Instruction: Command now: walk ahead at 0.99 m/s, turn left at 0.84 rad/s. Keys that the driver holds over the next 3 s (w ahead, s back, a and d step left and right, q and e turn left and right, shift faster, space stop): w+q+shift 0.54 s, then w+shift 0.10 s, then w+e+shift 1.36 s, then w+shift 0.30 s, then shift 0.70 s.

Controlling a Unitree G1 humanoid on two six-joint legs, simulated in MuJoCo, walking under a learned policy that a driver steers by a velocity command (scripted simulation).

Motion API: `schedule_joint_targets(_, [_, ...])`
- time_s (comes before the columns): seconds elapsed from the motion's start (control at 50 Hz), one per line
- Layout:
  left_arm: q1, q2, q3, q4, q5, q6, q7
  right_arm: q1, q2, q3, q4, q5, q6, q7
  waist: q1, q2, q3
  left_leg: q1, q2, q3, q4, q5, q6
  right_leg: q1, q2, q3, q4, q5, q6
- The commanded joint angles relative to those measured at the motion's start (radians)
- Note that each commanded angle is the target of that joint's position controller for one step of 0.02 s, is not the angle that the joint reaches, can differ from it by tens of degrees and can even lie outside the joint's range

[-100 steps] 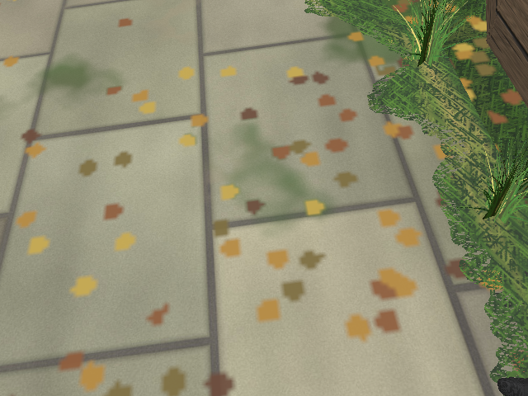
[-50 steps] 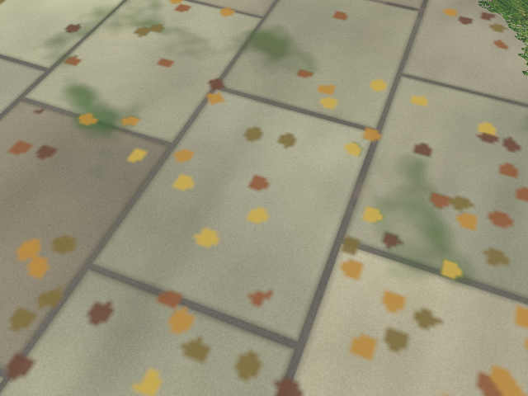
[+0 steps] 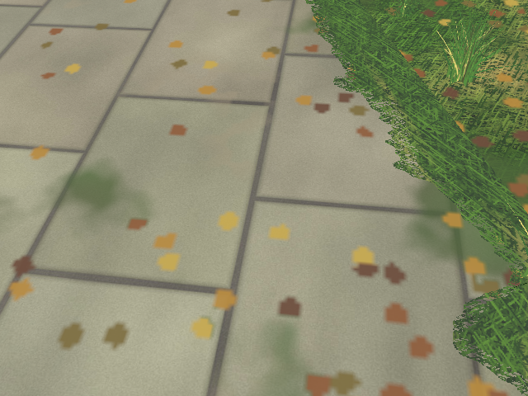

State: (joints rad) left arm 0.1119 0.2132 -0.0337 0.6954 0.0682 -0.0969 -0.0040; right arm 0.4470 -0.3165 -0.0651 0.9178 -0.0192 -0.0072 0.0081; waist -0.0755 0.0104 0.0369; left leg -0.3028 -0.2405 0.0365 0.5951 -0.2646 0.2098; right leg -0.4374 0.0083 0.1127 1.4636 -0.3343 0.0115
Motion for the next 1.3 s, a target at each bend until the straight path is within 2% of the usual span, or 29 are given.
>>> schedule_joint_targets(0.02, [0.02,0.153,0.018,-0.091,0.025,0.026,-0.004,-0.049,-0.112,-0.015,-0.086,0.006,-0.063,-0.013,0.131,-0.165,0.111,-0.061,0.309,-0.597,-0.459,-0.16,0.156,-0.225,-0.1,-0.01,-0.209,-0.002,0.04])
schedule_joint_targets(0.18, [-0.258,0.107,-0.005,-0.21,-0.041,0.022,-0.013,0.036,-0.16,-0.055,-0.08,0.023,-0.072,0.007,-0.051,0.037,0.02,0.101,0.223,-0.437,-0.351,0.465,0.025,-0.023,-0.032,-0.119,-0.883,0.409,0.043])
schedule_joint_targets(0.22, [-0.188,0.152,0.015,-0.194,-0.04,0.013,-0.002,0.003,-0.179,-0.063,-0.093,0.019,-0.073,-0.001,-0.011,0.057,-0.041,0.168,0.234,-0.458,-0.236,0.615,-0.017,0.112,0.005,-0.097,-0.971,0.351,0.027])
schedule_joint_targets(0.26, [0.112,0.25,0.063,-0.118,-0.046,0.001,0.021,-0.083,-0.239,-0.076,-0.114,0.011,-0.082,0.006,0.169,0.043,-0.22,0.131,0.206,-0.433,0.11,0.724,-0.062,0.452,0.002,-0.079,-0.968,0.212,-0.006])
schedule_joint_targets(0.28, [0.354,0.322,0.098,-0.07,-0.029,-0.004,0.042,-0.136,-0.181,-0.061,-0.142,0.01,-0.097,0.007,0.279,-0.007,-0.34,-0.021,0.167,-0.378,0.397,0.53,-0.07,0.706,-0.139,0.034,-0.925,-0.022,-0.034])
schedule_joint_targets(0.3, [0.435,0.388,0.118,-0.049,0.016,-0.002,0.051,-0.118,0.002,-0.015,-0.194,0.036,-0.102,0.002,0.243,-0.275,-0.42,-0.328,0.071,-0.261,0.693,-0.256,-0.085,0.924,-0.435,0.453,-1.045,-0.365,-0.081])
schedule_joint_targets(0.32, [0.313,0.397,0.131,-0.055,0.003,0.01,0.038,-0.055,-0.029,0.003,-0.232,0.048,-0.089,0.001,0.145,-0.426,-0.447,-0.471,0.125,-0.194,0.826,-0.207,-0.082,0.869,-0.504,0.827,-1.212,-0.514,-0.15])
schedule_joint_targets(0.36, [0.164,0.201,0.097,-0.07,-0.014,0.023,0.027,-0.187,-0.105,-0.01,-0.206,0.0,-0.055,0.01,0.141,-0.11,-0.168,-0.494,0.24,-0.131,0.781,-0.023,-0.096,0.584,-0.383,0.451,-1.204,-0.353,-0.124])
schedule_joint_targets(0.44, [0.261,0.122,0.077,0.056,-0.034,-0.002,0.009,-0.288,-0.029,0.012,-0.271,-0.018,-0.005,0.063,0.098,-0.12,-0.041,-0.5,0.328,-0.119,0.729,0.021,-0.115,0.421,-0.289,0.084,-1.243,0.07,-0.075])
schedule_joint_targets(0.52, [0.219,0.148,0.082,0.083,-0.04,-0.034,-0.003,-0.398,-0.028,0.033,-0.354,-0.013,0.014,0.083,0.049,-0.099,0.036,-0.498,0.343,-0.08,0.599,0.192,-0.122,0.311,-0.271,-0.161,-1.327,0.297,-0.059])
schedule_joint_targets(0.62, [0.346,0.209,0.088,0.152,-0.03,-0.037,0.005,-0.562,-0.005,0.066,-0.392,-0.024,-0.009,0.101,0.084,-0.043,0.139,-0.308,0.253,0.095,0.195,0.247,-0.05,0.337,-0.236,-0.349,-1.389,0.778,-0.046])
schedule_joint_targets(0.66, [0.385,0.271,0.095,0.168,-0.031,-0.021,0.016,-0.5,-0.035,0.059,-0.354,-0.031,-0.018,0.084,0.038,-0.099,0.062,-0.144,0.158,0.121,0.141,0.172,-0.017,0.433,-0.267,-0.355,-1.271,1.236,-0.065])
schedule_joint_targets(0.7, [0.361,0.336,0.101,0.171,-0.037,0.008,0.029,-0.201,-0.111,0.022,-0.257,-0.037,-0.024,0.054,-0.12,-0.141,-0.104,0.2,0.108,0.069,0.08,0.039,0.018,0.411,-0.297,-0.332,-0.863,1.412,-0.096])
schedule_joint_targets(0.72, [0.325,0.327,0.097,0.161,-0.045,0.017,0.028,-0.021,-0.162,-0.005,-0.199,-0.043,-0.025,0.031,-0.211,-0.124,-0.175,0.46,0.16,-0.016,-0.024,0.041,0.039,0.252,-0.263,-0.335,-0.551,1.222,-0.101])
schedule_joint_targets(0.74, [0.39,0.168,0.069,0.131,-0.028,0.017,0.009,-0.022,-0.252,-0.025,-0.183,-0.048,-0.026,0.007,-0.086,0.123,-0.279,0.688,0.453,-0.32,0.019,-0.053,0.026,-0.011,-0.119,-0.284,-0.143,-0.052,-0.094])
schedule_joint_targets(0.76, [0.443,0.165,0.069,0.082,-0.096,0.013,0.011,-0.016,-0.283,-0.035,-0.221,-0.047,-0.03,-0.001,-0.064,0.167,-0.483,0.843,0.682,-0.811,-0.165,-0.132,0.117,-0.254,0.011,-0.049,0.131,-0.179,-0.096])
schedule_joint_targets(0.78, [0.279,0.236,0.085,0.057,-0.092,0.007,0.017,-0.037,-0.226,-0.038,-0.198,-0.034,-0.035,-0.01,-0.086,-0.006,-0.322,0.691,0.61,-0.685,-0.254,-0.114,0.071,-0.335,-0.046,-0.01,0.097,-0.015,-0.104])
schedule_joint_targets(0.82, [0.266,0.172,0.074,0.082,-0.079,0.014,0.004,-0.13,-0.122,-0.014,-0.156,-0.032,-0.069,-0.007,0.024,-0.064,-0.047,0.347,0.541,-0.442,-0.325,0.052,0.034,-0.282,-0.122,-0.037,-0.061,0.069,-0.094])
schedule_joint_targets(0.88, [0.339,0.117,0.073,0.138,-0.053,0.073,-0.027,-0.151,-0.026,0.014,-0.127,-0.012,-0.109,-0.005,0.109,-0.01,0.005,0.159,0.468,-0.22,-0.424,0.115,-0.036,-0.16,-0.167,-0.021,-0.16,0.105,-0.076])
schedule_joint_targets(0.94, [0.173,0.094,0.074,0.086,-0.053,0.09,-0.044,-0.131,-0.025,0.014,-0.096,0.005,-0.135,0.003,0.099,0.01,0.087,0.14,0.415,-0.028,-0.502,0.258,-0.097,-0.277,-0.171,-0.064,-0.266,0.22,-0.071])
schedule_joint_targets(1.04, [-0.02,0.073,0.052,0.014,-0.065,0.069,-0.069,-0.086,-0.031,0.026,-0.064,0.01,-0.143,-0.009,0.079,0.003,0.113,0.196,0.348,0.209,-0.514,0.714,-0.176,-0.205,-0.085,-0.248,-0.622,0.46,-0.118])
schedule_joint_targets(1.1, [0.009,0.105,0.054,0.01,-0.053,0.071,-0.079,-0.058,-0.113,0.019,-0.069,0.012,-0.14,-0.045,0.116,0.067,0.041,0.322,0.411,0.233,-0.331,1.313,-0.224,-0.052,0.015,-0.328,-0.731,0.461,-0.166])
schedule_joint_targets(1.16, [0.494,0.245,0.115,0.151,-0.045,0.08,-0.058,-0.202,-0.19,-0.007,-0.119,-0.02,-0.087,-0.073,0.375,0.102,-0.167,0.233,0.445,0.179,0.277,1.425,-0.222,0.433,0.09,-0.25,-0.76,0.287,-0.245])
schedule_joint_targets(1.18, [0.616,0.286,0.144,0.19,-0.064,0.079,-0.037,-0.259,-0.175,-0.012,-0.122,-0.017,-0.073,-0.054,0.433,-0.024,-0.177,0.065,0.311,0.195,0.756,0.748,-0.213,0.594,0.035,-0.14,-0.87,0.287,-0.311])
schedule_joint_targets(1.2, [0.525,0.346,0.157,0.198,-0.07,0.089,-0.02,-0.267,-0.002,0.038,-0.184,-0.04,-0.095,-0.03,0.281,-0.273,-0.093,-0.341,0.151,0.117,1.125,-0.246,-0.22,0.701,-0.06,0.067,-0.75,0.504,-0.353])
schedule_joint_targets(1.22, [0.45,0.402,0.168,0.15,-0.05,0.092,-0.013,-0.172,0.001,0.054,-0.282,-0.006,-0.116,-0.024,0.186,-0.262,-0.298,-0.575,0.164,-0.097,1.225,-0.266,-0.232,0.88,-0.22,0.514,-0.966,0.21,-0.54])
schedule_joint_targets(1.24, [0.395,0.327,0.162,0.113,-0.048,0.095,-0.002,-0.227,-0.047,0.063,-0.293,-0.023,-0.141,-0.018,0.191,-0.084,-0.224,-0.627,0.217,-0.152,1.102,-0.169,-0.204,0.771,-0.267,0.684,-1.196,-0.109,-0.504])
schedule_joint_targets(1.26, [0.338,0.26,0.146,0.114,-0.046,0.094,0.003,-0.252,-0.078,0.057,-0.283,-0.024,-0.146,-0.011,0.133,0.057,-0.072,-0.591,0.271,-0.149,0.975,-0.087,-0.202,0.565,-0.249,0.628,-1.262,-0.181,-0.445])
schedule_joint_targets(1.3, [0.272,0.243,0.134,0.103,-0.054,0.067,0.009,-0.249,-0.063,0.065,-0.28,-0.058,-0.108,-0.01,0.047,0.116,0.035,-0.459,0.328,-0.139,0.819,-0.086,-0.237,0.271,-0.158,0.469,-1.275,-0.04,-0.394])
